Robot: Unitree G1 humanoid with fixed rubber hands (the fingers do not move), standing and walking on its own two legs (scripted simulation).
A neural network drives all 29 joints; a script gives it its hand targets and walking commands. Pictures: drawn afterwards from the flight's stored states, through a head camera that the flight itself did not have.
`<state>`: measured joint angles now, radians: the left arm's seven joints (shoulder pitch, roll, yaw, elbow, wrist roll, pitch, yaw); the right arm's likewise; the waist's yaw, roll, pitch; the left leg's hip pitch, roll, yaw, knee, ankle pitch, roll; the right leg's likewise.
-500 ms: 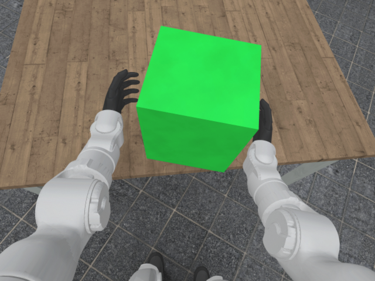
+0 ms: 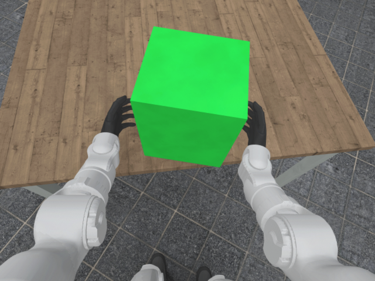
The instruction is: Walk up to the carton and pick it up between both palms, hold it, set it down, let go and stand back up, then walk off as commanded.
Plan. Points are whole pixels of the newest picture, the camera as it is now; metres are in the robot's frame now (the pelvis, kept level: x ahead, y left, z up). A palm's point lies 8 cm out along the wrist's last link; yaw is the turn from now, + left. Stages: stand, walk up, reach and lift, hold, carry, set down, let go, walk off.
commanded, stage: set down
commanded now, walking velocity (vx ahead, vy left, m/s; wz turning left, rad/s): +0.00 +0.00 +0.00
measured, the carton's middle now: (190, 105) +0.51 +0.00 -0.02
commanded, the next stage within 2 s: none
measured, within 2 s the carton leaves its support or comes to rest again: neither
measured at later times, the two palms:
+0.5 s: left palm (88, 169) +0.35 +0.22 -0.03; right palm (264, 185) +0.31 -0.15 -0.02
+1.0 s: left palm (62, 190) +0.29 +0.25 +0.00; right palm (272, 218) +0.25 -0.15 +0.00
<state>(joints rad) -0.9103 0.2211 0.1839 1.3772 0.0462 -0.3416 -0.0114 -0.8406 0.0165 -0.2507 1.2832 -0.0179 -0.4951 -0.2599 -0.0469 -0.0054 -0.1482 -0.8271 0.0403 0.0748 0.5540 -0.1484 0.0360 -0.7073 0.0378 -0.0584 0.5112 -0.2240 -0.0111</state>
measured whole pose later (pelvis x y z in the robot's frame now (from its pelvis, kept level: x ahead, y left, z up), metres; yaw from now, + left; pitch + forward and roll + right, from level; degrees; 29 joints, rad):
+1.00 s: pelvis -0.04 +0.02 +0.00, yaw +1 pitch +11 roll -3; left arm -0.40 0.30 0.07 0.95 -0.12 -0.27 -0.12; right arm -0.22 0.02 -0.02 0.78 0.18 -0.34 -0.30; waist -0.05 -0.01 -0.14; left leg -0.64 0.02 0.07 0.56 -0.13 0.04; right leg -0.52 0.02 -0.06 0.53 -0.21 -0.01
